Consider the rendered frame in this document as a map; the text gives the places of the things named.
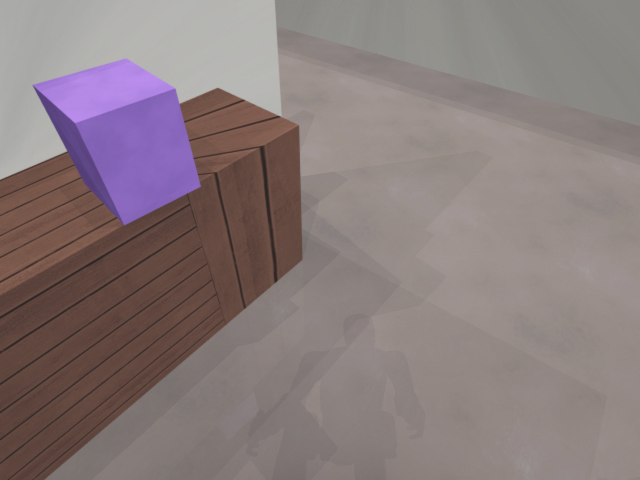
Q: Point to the pedestal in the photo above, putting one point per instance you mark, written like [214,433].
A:
[94,313]

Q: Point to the carton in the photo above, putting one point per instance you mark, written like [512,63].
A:
[124,131]

